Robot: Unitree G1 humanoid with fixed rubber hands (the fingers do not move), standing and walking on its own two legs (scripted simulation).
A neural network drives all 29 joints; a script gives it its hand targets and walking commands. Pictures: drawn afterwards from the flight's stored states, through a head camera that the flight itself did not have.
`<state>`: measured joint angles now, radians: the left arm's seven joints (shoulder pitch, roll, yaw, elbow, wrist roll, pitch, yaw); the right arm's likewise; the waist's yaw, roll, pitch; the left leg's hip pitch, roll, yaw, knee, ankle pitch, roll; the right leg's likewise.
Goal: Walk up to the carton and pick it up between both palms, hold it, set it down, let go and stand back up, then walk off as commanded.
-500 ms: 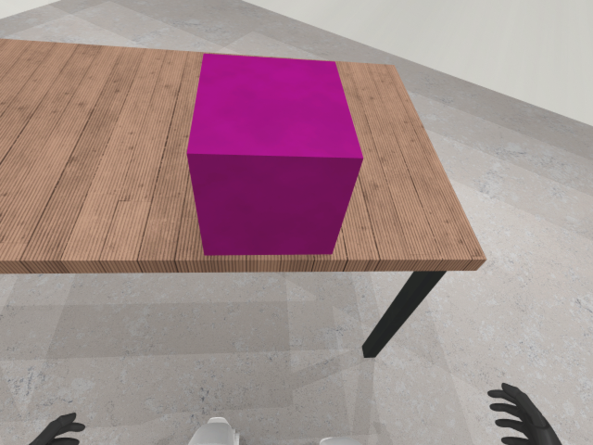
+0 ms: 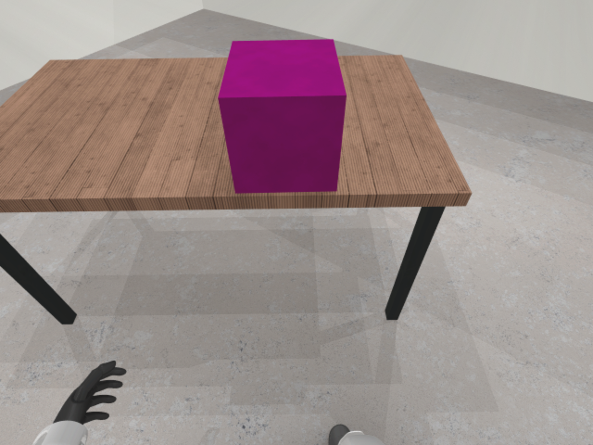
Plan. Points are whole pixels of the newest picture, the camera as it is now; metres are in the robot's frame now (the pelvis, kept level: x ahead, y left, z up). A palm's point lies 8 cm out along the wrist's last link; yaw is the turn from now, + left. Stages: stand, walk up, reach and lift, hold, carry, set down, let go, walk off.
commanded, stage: walk off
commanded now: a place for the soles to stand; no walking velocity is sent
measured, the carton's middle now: (284, 116) +0.79 +0.02 +0.03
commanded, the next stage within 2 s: none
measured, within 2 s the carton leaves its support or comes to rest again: neither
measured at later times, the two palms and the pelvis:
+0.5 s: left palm out of the picture -0.07 +0.35 -0.09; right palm out of the picture -0.06 -0.31 +0.02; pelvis -0.13 +0.03 +0.03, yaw +1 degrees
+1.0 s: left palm out of the picture -0.16 +0.27 -0.02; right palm out of the picture -0.08 -0.36 -0.05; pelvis -0.17 -0.04 +0.04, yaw -2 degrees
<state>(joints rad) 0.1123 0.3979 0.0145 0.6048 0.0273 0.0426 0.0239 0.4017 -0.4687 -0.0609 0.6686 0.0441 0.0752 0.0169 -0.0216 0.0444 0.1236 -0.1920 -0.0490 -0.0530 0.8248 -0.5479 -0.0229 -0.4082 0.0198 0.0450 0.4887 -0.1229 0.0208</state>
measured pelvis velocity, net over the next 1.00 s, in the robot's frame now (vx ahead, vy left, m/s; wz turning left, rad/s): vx -0.17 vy -0.04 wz -0.03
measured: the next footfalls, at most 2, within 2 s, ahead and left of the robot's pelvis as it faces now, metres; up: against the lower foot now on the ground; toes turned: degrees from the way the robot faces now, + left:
left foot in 0.04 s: -0.02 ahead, +0.09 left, +0.01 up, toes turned -1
right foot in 0.76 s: -0.06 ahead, -0.10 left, +0.02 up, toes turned +0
